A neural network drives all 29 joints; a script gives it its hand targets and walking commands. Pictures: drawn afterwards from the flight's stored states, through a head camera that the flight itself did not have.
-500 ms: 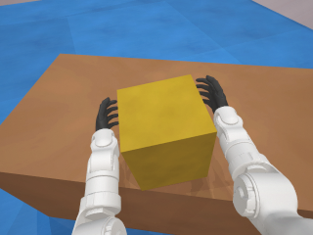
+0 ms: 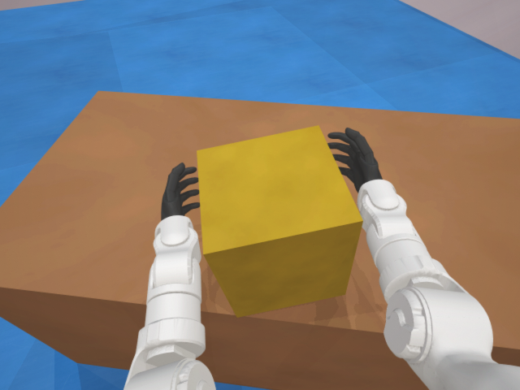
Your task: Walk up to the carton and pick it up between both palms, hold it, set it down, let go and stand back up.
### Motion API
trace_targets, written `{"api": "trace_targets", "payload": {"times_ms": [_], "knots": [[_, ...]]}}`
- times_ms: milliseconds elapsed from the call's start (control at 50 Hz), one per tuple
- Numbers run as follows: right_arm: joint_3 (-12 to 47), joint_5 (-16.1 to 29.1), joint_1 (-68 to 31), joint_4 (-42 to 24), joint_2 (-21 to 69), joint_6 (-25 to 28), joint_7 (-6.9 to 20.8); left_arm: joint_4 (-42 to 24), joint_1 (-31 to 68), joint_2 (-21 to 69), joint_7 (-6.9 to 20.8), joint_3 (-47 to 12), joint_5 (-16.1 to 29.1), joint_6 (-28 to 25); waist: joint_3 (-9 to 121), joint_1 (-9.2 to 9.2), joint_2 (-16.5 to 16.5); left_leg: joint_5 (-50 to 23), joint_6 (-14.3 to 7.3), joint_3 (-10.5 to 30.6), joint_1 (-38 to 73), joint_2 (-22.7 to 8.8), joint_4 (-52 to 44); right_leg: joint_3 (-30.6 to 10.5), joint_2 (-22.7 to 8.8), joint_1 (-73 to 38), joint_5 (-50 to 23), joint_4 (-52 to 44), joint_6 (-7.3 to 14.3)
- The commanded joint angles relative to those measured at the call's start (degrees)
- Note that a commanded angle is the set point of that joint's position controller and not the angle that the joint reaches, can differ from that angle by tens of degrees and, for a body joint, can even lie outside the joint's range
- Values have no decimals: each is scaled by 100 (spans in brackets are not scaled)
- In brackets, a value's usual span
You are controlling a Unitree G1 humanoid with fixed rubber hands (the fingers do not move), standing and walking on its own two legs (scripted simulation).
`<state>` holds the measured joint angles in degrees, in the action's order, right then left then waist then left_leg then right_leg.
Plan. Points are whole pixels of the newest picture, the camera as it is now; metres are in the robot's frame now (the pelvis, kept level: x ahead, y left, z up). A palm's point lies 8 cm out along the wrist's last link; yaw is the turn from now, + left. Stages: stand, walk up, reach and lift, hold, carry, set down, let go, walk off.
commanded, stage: set down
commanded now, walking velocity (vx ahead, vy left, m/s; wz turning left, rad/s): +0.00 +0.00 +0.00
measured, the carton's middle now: (275, 227) +0.40 +0.03 +0.01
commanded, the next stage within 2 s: none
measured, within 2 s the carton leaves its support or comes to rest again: rests again in 1.14 s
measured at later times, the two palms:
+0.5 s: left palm (183, 214) +0.36 +0.18 +0.08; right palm (369, 180) +0.44 -0.11 +0.11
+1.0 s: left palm (185, 214) +0.36 +0.18 +0.08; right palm (371, 181) +0.44 -0.11 +0.10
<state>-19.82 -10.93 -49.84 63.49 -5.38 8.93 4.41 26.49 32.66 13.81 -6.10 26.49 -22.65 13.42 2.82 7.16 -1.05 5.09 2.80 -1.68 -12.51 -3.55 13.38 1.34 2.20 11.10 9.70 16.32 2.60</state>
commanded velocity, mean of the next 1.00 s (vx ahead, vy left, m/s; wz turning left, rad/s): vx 0.00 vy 0.00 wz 0.00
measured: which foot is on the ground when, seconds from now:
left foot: down 0.00-1.00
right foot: down 0.00-1.00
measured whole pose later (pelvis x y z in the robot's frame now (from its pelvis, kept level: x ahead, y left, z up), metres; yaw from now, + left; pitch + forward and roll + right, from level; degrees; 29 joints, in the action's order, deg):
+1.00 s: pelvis +0.01 -0.01 +0.00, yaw +0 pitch +5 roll +1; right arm -21.4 -13.3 -47.7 60.4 -3.2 8.8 4.5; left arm 27.6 31.2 14.4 -4.7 29.3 -25.0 4.6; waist 2.7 6.4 -1.8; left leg 6.1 2.0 -2.4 -13.1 -4.4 14.5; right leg 1.5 2.9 11.6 10.8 17.1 3.5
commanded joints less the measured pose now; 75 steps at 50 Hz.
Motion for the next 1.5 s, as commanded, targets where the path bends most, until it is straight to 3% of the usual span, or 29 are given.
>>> {"api": "trace_targets", "payload": {"times_ms": [0,380,920,1100,1220,1340,1400,1480], "knots": [[876,-182,-2037,-100,2714,13,556,-257,2642,2119,295,-1589,28,-435,1971,39,-159,-1616,-331,-501,1127,248,308,308,-34,-271,-898,-185,-261],[1051,-242,-1677,-134,2845,176,531,44,2019,2114,434,-1330,-102,-704,1787,120,-239,-1701,-406,-537,706,298,352,194,-82,-579,-1555,-57,-326],[849,-450,-1253,-175,2745,108,568,286,1595,1877,582,-905,-238,-880,1451,122,-255,-1533,-453,-542,469,304,362,93,-152,-555,-1428,-47,-340],[725,-363,-1161,-219,2134,51,514,293,1477,1347,472,-668,-227,-921,1431,163,-259,-1570,-462,-547,446,311,408,38,-141,-499,-1319,-33,-330],[790,200,-1362,-267,627,57,208,318,1482,125,32,-470,48,-1095,1586,244,-298,-1637,-453,-527,289,316,481,-108,-81,-530,-1367,-3,-324],[2084,1980,-2145,157,-766,99,-246,934,1847,-796,-640,-1053,1183,-1383,2322,467,-235,-1437,-387,-367,-316,249,823,-347,35,-327,-1327,164,-203],[2544,2511,-2395,214,-1087,235,-321,1287,1922,-1080,-717,-1063,1474,-1675,2863,634,-319,-1527,-317,-346,-584,250,1045,-402,53,-379,-1540,375,-234],[2686,2761,-2568,530,-1433,364,-323,1647,2027,-1273,-665,-1123,1706,-1996,3182,625,-375,-1493,-219,-346,-811,238,1199,-404,76,-245,-1520,536,-220]]}}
